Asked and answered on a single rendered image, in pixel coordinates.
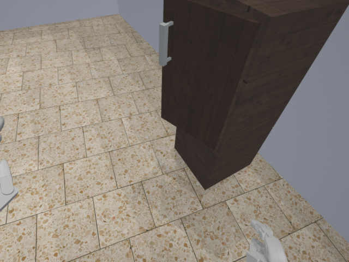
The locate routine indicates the robot left hand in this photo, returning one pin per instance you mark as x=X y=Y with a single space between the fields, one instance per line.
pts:
x=7 y=191

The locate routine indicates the cupboard door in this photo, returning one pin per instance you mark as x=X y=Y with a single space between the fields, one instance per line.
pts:
x=208 y=47

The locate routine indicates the handle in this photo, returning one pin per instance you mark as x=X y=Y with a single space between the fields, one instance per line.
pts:
x=163 y=42

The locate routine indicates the robot right hand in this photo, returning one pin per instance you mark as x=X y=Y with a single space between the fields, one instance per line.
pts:
x=270 y=251

